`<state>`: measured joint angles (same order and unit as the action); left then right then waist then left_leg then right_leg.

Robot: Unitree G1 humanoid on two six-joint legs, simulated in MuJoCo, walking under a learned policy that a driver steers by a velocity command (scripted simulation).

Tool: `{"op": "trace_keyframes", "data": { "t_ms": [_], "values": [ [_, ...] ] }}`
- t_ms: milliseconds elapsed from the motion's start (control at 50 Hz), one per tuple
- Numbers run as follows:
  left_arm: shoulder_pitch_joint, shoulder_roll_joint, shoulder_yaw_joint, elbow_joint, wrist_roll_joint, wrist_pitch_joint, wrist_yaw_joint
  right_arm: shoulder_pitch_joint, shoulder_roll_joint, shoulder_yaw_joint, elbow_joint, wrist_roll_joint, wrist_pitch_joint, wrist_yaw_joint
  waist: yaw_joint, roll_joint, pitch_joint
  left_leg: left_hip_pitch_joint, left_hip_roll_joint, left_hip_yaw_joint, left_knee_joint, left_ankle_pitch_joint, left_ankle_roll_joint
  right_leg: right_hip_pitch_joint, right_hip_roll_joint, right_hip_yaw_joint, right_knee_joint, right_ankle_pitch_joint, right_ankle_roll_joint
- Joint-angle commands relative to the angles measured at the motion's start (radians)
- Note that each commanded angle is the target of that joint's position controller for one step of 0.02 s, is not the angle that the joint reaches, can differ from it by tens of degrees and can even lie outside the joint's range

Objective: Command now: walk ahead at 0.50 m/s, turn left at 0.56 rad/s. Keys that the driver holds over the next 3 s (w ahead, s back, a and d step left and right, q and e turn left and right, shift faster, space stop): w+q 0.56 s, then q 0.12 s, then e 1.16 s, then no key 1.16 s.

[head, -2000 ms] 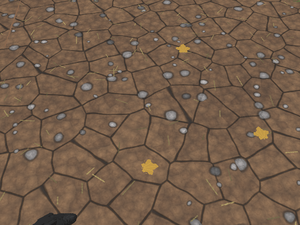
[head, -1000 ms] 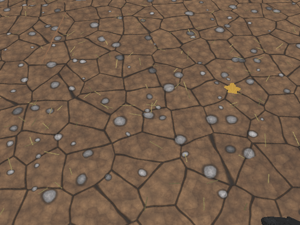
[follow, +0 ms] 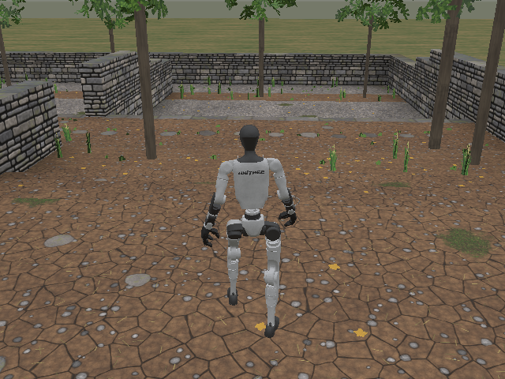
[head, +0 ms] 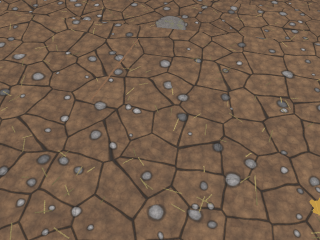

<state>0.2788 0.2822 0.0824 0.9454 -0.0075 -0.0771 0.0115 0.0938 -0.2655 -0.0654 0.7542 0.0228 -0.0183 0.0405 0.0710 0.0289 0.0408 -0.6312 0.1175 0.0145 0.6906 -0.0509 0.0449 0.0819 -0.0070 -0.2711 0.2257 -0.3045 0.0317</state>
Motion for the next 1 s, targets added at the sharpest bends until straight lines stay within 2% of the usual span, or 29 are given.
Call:
{"op": "trace_keyframes", "data": {
  "t_ms": [20,60,80,100,120,140,160,180,200,220,300,380,480,540,580,600,620,640,660,680,700,720,760,800,900,940,960,980,1000],
  "values": [
    [-0.030,0.207,0.048,-0.055,-0.018,0.011,0.006,-0.057,-0.087,-0.022,-0.098,-0.001,-0.007,0.014,-0.045,-0.092,0.030,0.035,-0.048,0.061,-0.037,-0.108,0.046,0.012,-0.305,0.062,0.041,0.635,-0.150],
    [-0.064,0.220,0.051,-0.068,-0.030,0.028,0.006,0.147,-0.150,-0.062,-0.054,0.004,-0.002,0.009,-0.172,-0.092,-0.092,0.320,-0.145,0.122,-0.093,-0.123,0.100,-0.029,-0.266,0.014,0.347,0.890,-0.113],
    [-0.048,0.189,0.038,-0.077,-0.016,0.028,0.008,0.331,-0.226,-0.103,0.001,0.009,0.005,-0.008,-0.249,-0.034,-0.187,0.621,-0.155,0.056,-0.119,-0.099,0.141,-0.213,-0.225,0.004,0.624,0.739,-0.067],
    [0.017,0.044,-0.005,-0.131,0.031,0.011,0.002,0.338,-0.353,-0.126,0.008,0.018,0.006,-0.024,-0.151,0.254,-0.225,0.912,0.098,-0.453,-0.203,-0.221,0.289,-0.654,-0.058,0.029,0.993,-0.097,0.003],
    [-0.029,0.067,-0.013,-0.158,0.002,-0.033,-0.009,0.336,-0.320,-0.104,-0.044,0.003,-0.017,-0.014,-0.164,0.190,-0.398,1.018,0.222,-0.875,-0.395,-0.414,0.396,-0.814,0.039,0.303,1.166,-0.320,0.002],
    [-0.143,0.137,0.003,-0.188,-0.042,-0.060,-0.018,0.313,-0.241,-0.080,-0.038,-0.007,-0.036,-0.006,-0.197,0.094,-0.285,0.973,0.212,-0.775,-0.440,-0.352,0.336,-0.923,-0.010,0.351,1.180,-0.232,-0.025],
    [-0.160,0.129,-0.001,-0.193,-0.041,-0.075,-0.017,0.273,-0.209,-0.071,-0.037,-0.006,-0.049,-0.006,-0.168,0.056,-0.197,0.856,0.174,-0.638,-0.424,-0.269,0.300,-0.921,-0.055,0.347,1.110,-0.145,-0.051],
    [-0.150,0.130,0.003,-0.175,-0.013,-0.079,-0.008,0.194,-0.173,-0.060,-0.050,-0.006,-0.053,-0.008,-0.121,-0.006,-0.142,0.713,0.131,-0.529,-0.416,-0.160,0.266,-0.849,-0.095,0.353,1.018,-0.076,-0.051],
    [-0.130,0.145,0.013,-0.165,0.003,-0.069,-0.005,0.140,-0.140,-0.048,-0.068,-0.014,-0.055,-0.012,-0.082,0.005,-0.121,0.609,0.097,-0.453,-0.429,-0.063,0.248,-0.766,-0.120,0.363,0.947,-0.032,-0.050],
    [-0.119,0.148,0.016,-0.164,0.006,-0.055,-0.008,0.120,-0.135,-0.044,-0.080,-0.021,-0.055,-0.016,-0.064,0.018,-0.110,0.549,0.083,-0.428,-0.451,-0.016,0.246,-0.716,-0.125,0.364,0.910,-0.008,-0.043],
    [-0.195,0.099,0.006,-0.197,0.024,-0.024,-0.005,0.174,-0.179,-0.055,-0.065,-0.008,-0.060,-0.044,-0.072,-0.008,-0.058,0.459,0.039,-0.324,-0.488,0.107,0.244,-0.719,-0.095,0.334,0.690,0.137,0.016],
    [-0.325,0.067,-0.009,-0.239,0.015,-0.030,-0.017,0.224,-0.179,-0.055,-0.049,-0.004,-0.050,-0.059,-0.123,0.040,-0.022,0.410,-0.022,-0.268,-0.479,0.009,0.183,-0.659,-0.037,0.324,0.405,0.382,0.029],
    [-0.413,0.090,-0.008,-0.289,0.002,-0.048,-0.038,0.294,-0.171,-0.054,-0.016,0.003,-0.037,-0.063,-0.155,0.056,-0.010,0.498,0.012,-0.358,-0.392,-0.029,0.162,-0.628,-0.003,0.346,0.264,0.389,0.004],
    [-0.368,0.120,0.003,-0.286,-0.001,-0.063,-0.044,0.289,-0.175,-0.056,-0.016,0.000,-0.023,-0.071,-0.124,0.097,-0.024,0.562,0.036,-0.430,-0.301,0.047,0.147,-0.562,0.010,0.344,0.231,0.259,-0.028],
    [-0.185,0.170,0.028,-0.247,0.017,-0.074,-0.033,0.246,-0.138,-0.042,-0.040,-0.004,-0.018,-0.068,-0.026,0.099,-0.132,0.516,-0.050,-0.389,-0.092,0.204,0.093,-0.275,-0.018,0.340,0.189,0.301,-0.089],
    [-0.031,0.235,0.044,-0.238,0.039,-0.073,-0.024,0.233,-0.096,-0.024,-0.076,-0.024,-0.019,-0.068,0.033,-0.007,-0.292,0.371,-0.123,-0.305,0.197,0.056,0.041,0.006,-0.196,0.499,0.248,0.421,-0.154],
    [0.019,0.277,0.053,-0.210,0.044,-0.054,-0.028,0.415,-0.036,-0.008,-0.089,0.002,-0.024,-0.067,-0.056,-0.362,-0.430,0.010,-0.265,-0.212,0.509,-0.600,-0.034,0.335,-0.437,0.931,0.208,0.482,-0.337],
    [-0.005,0.176,0.031,-0.232,0.016,-0.043,-0.032,0.414,-0.157,-0.027,-0.062,0.009,-0.020,-0.072,-0.040,-0.248,-0.385,-0.077,-0.173,-0.243,0.632,-0.592,-0.052,0.285,-0.442,0.966,0.178,0.396,-0.313],
    [-0.057,0.114,0.013,-0.253,0.013,-0.033,-0.026,0.298,-0.211,-0.045,-0.078,0.006,-0.009,-0.073,-0.014,-0.157,-0.257,-0.096,-0.145,-0.212,0.660,-0.524,-0.068,0.153,-0.394,0.779,0.175,0.475,-0.273],
    [-0.116,0.098,0.002,-0.259,0.021,-0.021,-0.024,0.242,-0.213,-0.050,-0.092,-0.001,0.003,-0.078,-0.034,-0.081,-0.177,-0.065,-0.111,-0.168,0.640,-0.472,-0.084,0.012,-0.347,0.636,0.165,0.604,-0.251],
    [-0.134,0.088,-0.003,-0.247,0.024,-0.015,-0.026,0.210,-0.195,-0.051,-0.104,-0.016,0.010,-0.079,-0.050,-0.074,-0.124,-0.029,-0.093,-0.156,0.595,-0.441,-0.089,-0.105,-0.304,0.567,0.153,0.706,-0.251],
    [-0.139,0.087,-0.007,-0.232,0.032,-0.016,-0.029,0.226,-0.153,-0.045,-0.107,-0.014,0.017,-0.076,-0.078,-0.103,-0.109,0.039,-0.077,-0.151,0.548,-0.428,-0.086,-0.189,-0.267,0.507,0.126,0.736,-0.247],
    [-0.160,0.078,-0.013,-0.203,0.033,-0.021,-0.036,0.251,-0.070,-0.021,-0.104,-0.009,0.023,-0.075,-0.107,-0.142,-0.105,0.126,-0.082,-0.124,0.380,-0.412,-0.090,-0.270,-0.222,0.429,0.083,0.788,-0.262],
    [-0.197,0.092,-0.013,-0.188,0.022,-0.020,-0.038,0.229,-0.039,-0.003,-0.107,-0.028,0.021,-0.073,-0.121,-0.144,-0.142,0.233,-0.069,-0.093,0.177,-0.323,-0.095,-0.303,-0.208,0.385,0.080,0.862,-0.271],
    [-0.171,0.172,0.005,-0.159,-0.014,0.015,-0.036,0.130,-0.096,-0.011,-0.114,-0.027,0.021,-0.067,-0.094,-0.139,-0.157,0.389,-0.123,-0.046,-0.126,-0.089,-0.080,-0.293,-0.185,0.412,0.113,0.622,-0.235],
    [-0.161,0.164,0.000,-0.156,-0.026,0.028,-0.031,0.103,-0.123,-0.021,-0.126,-0.035,0.019,-0.071,-0.101,-0.135,-0.122,0.482,-0.118,-0.053,-0.265,0.001,-0.039,-0.350,-0.157,0.449,0.147,0.396,-0.184],
    [-0.138,0.135,-0.010,-0.157,-0.016,0.028,-0.030,0.105,-0.166,-0.031,-0.140,-0.044,0.020,-0.079,-0.097,-0.094,-0.134,0.560,-0.033,-0.128,-0.281,0.106,-0.003,-0.402,-0.124,0.454,0.193,0.250,-0.134],
    [-0.091,0.090,-0.022,-0.164,0.007,0.024,-0.034,0.107,-0.225,-0.044,-0.159,-0.053,0.028,-0.091,-0.067,0.040,-0.169,0.655,0.116,-0.229,-0.248,0.288,0.062,-0.497,-0.037,0.391,0.307,0.002,-0.080],
    [-0.049,0.055,-0.033,-0.170,-0.005,0.029,-0.027,0.116,-0.218,-0.048,-0.140,-0.047,0.041,-0.091,-0.059,0.193,-0.198,0.654,0.207,-0.308,-0.284,0.211,0.154,-0.564,0.023,0.276,0.411,-0.154,-0.039]
  ]
}}
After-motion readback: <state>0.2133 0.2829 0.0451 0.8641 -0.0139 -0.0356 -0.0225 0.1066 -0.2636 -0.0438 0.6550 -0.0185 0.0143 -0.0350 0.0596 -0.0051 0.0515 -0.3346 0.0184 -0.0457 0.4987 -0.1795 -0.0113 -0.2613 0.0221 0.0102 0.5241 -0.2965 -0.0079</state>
